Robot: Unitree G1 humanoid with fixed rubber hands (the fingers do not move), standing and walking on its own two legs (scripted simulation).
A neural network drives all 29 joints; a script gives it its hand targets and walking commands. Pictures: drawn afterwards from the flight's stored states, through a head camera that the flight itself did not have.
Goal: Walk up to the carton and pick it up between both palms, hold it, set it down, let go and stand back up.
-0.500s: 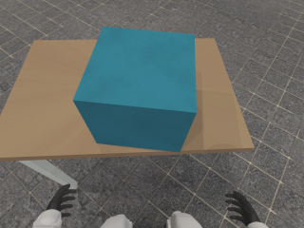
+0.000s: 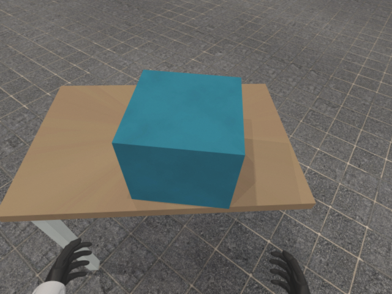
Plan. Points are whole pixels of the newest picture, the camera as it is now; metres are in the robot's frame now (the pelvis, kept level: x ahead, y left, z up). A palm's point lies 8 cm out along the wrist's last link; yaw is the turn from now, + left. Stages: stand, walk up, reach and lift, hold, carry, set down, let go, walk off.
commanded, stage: reach and lift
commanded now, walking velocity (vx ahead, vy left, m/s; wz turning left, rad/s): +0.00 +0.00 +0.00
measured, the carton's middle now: (185, 138) +0.49 +0.03 +0.00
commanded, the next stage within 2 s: none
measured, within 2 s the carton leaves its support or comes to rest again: neither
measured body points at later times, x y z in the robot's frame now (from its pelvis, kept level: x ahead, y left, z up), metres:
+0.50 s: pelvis +0.04 -0.01 +0.00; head +0.05 +0.02 +0.45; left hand +0.22 +0.28 -0.05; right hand +0.24 -0.19 -0.04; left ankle +0.02 +0.10 -0.74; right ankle +0.04 -0.12 -0.74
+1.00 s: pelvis +0.03 +0.03 +0.00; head +0.03 +0.04 +0.45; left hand +0.26 +0.29 +0.00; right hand +0.28 -0.19 +0.01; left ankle +0.02 +0.11 -0.74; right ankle +0.04 -0.12 -0.74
